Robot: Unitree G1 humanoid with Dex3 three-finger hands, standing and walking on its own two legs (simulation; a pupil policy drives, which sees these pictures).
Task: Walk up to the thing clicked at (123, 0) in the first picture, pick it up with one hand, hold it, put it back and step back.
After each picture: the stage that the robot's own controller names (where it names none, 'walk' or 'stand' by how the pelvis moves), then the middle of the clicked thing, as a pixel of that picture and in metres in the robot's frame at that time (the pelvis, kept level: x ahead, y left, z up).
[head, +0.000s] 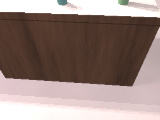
stand; out of the picture +1.04 -0.22 +0.11
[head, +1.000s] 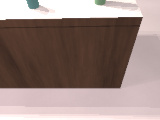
walk; out of the picture +0.96 -0.02 +0.13
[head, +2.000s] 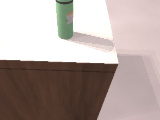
walk; (64, 10) +0.61 +0.15 +0.13
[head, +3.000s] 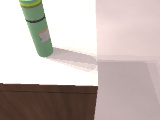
stand; (38, 28) +0.52 +0.21 +0.13
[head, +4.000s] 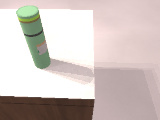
stand; (36, 41) +0.48 +0.22 +0.10
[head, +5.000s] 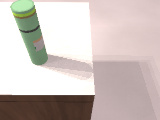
stand; (32, 36) +0.48 +0.22 +0.10
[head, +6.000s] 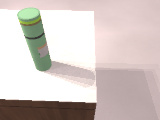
stand; (37, 43) +0.47 +0.21 +0.10
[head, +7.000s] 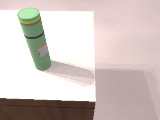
stand; (37, 43) +0.48 +0.21 +0.10
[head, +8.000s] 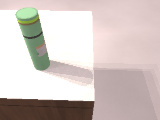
rise first; (35, 42) +0.48 +0.22 +0.10
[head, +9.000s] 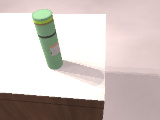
rise first; (49, 42) +0.49 +0.20 +0.11
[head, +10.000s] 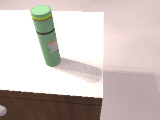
go down; (47, 39) +0.50 +0.19 +0.11
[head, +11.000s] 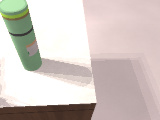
go down; (24, 40) +0.45 +0.19 +0.12
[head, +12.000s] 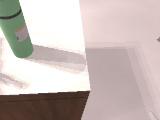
close in; (13, 24) +0.48 +0.20 +0.14
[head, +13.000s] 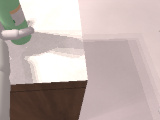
close; (7, 7) +0.51 +0.20 +0.17
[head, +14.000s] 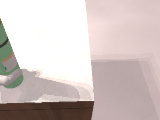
lift; (0, 54) +0.37 +0.26 +0.15
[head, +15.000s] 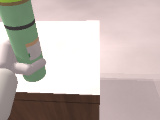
lift; (25, 39) +0.32 +0.18 +0.28
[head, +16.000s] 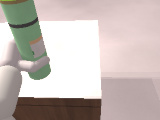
hold; (29, 38) +0.34 +0.17 +0.27
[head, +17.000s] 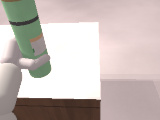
hold; (29, 36) +0.34 +0.17 +0.28
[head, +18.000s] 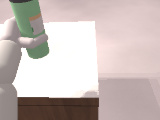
crouch; (28, 16) +0.39 +0.17 +0.31
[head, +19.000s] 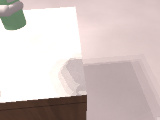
lower; out of the picture +0.51 +0.20 +0.32
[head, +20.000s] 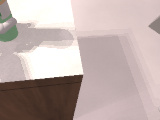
lower; out of the picture +0.53 +0.22 +0.17
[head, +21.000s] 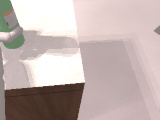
lower; (0, 10) +0.51 +0.21 +0.16
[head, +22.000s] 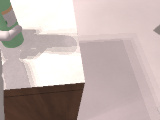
lower; out of the picture +0.52 +0.21 +0.16
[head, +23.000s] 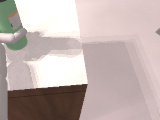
lower; (4, 11) +0.51 +0.21 +0.16
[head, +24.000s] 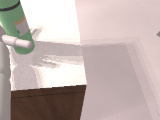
withdraw; (12, 18) +0.50 +0.19 +0.16
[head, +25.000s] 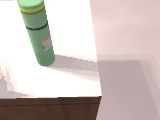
sink last; (39, 35) +0.47 +0.17 +0.14
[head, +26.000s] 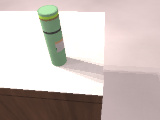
stand; (54, 39) +0.50 +0.18 +0.12
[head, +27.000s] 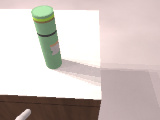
stand; (49, 41) +0.48 +0.17 +0.11
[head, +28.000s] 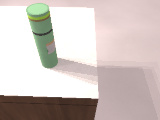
stand; (44, 39) +0.48 +0.18 +0.11
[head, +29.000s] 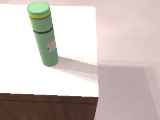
stand; (45, 38) +0.48 +0.18 +0.11
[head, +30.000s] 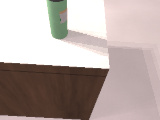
walk; (57, 8) +0.57 +0.12 +0.13
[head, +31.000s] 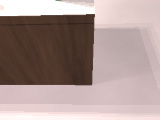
walk; out of the picture +0.89 +0.22 +0.13
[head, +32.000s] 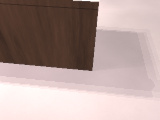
stand; out of the picture +1.24 +0.14 +0.12
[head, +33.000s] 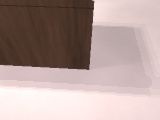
stand; out of the picture +1.18 +0.17 +0.11
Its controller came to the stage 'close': yes
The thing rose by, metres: 0.22
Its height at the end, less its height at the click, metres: +0.00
